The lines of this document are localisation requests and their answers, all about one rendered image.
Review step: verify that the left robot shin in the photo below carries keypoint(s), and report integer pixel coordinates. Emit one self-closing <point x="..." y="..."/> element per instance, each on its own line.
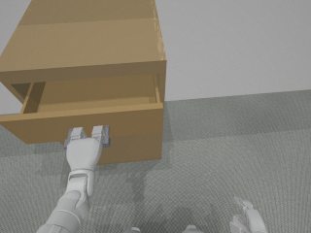
<point x="135" y="228"/>

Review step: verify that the drawer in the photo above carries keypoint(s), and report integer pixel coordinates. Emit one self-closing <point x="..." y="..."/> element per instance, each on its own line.
<point x="130" y="105"/>

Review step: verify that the robot left forearm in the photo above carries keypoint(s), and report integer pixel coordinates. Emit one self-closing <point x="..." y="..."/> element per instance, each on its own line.
<point x="73" y="205"/>

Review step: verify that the cabinet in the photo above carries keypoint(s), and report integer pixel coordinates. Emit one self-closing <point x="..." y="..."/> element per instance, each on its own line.
<point x="65" y="40"/>

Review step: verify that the robot shin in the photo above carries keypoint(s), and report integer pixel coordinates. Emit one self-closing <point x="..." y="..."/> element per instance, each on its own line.
<point x="135" y="228"/>
<point x="191" y="226"/>

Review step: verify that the handle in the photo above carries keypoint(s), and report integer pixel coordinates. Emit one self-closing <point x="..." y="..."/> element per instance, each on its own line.
<point x="106" y="141"/>

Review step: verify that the left robot hand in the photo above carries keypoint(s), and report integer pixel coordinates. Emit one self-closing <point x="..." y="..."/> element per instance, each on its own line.
<point x="83" y="152"/>

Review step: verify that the right robot shin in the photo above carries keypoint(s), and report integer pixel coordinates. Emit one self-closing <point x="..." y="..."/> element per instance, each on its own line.
<point x="191" y="226"/>

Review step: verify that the right robot hand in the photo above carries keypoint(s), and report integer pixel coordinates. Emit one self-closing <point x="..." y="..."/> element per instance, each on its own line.
<point x="252" y="222"/>

